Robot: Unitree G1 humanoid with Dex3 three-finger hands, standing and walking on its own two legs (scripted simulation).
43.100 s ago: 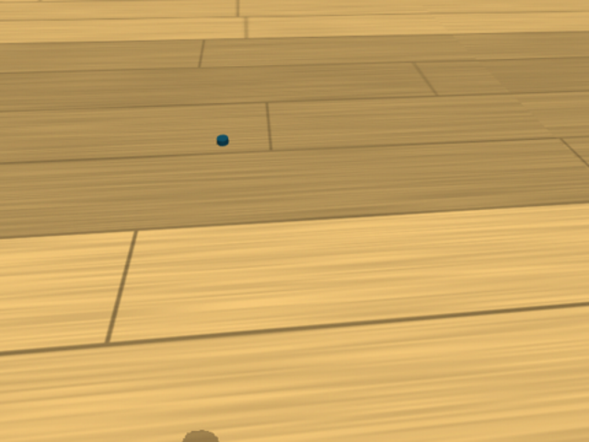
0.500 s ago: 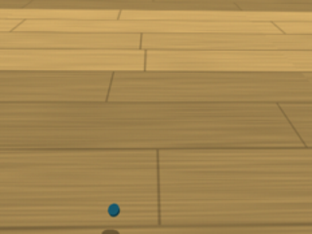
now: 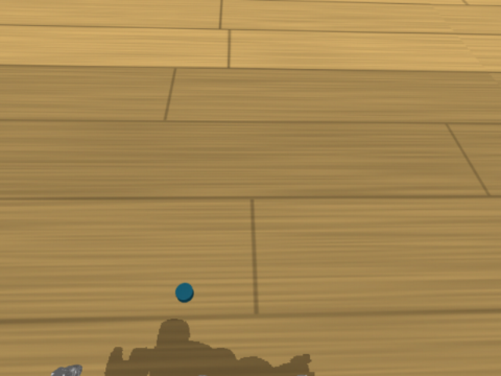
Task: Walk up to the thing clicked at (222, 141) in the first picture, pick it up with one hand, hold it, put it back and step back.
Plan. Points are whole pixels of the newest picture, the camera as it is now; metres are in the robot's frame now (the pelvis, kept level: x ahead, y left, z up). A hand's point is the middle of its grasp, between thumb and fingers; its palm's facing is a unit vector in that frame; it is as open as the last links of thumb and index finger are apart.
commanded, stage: step back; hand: left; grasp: from above
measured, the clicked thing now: (184, 292) +0.48 +0.24 -0.74
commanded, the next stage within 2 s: none
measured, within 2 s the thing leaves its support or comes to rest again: neither
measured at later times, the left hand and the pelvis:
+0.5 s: hand out of the picture +0.00 +0.25 -0.15, palm faces -0.10 -0.92 -0.38, open 7.4 cm; pelvis -0.12 -0.01 -0.01, yaw -5 degrees
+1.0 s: hand out of the picture -0.13 +0.26 -0.15, palm faces -0.03 -0.93 -0.37, open 7.4 cm; pelvis -0.26 -0.01 +0.00, yaw -3 degrees
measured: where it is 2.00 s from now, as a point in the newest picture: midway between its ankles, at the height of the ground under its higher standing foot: outside the picture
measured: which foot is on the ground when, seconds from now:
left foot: down 0.00-0.48, up 0.50-0.74, down 0.76-1.00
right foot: down 0.00-0.02, up 0.04-0.42, down 0.44-0.78, up 0.80-1.00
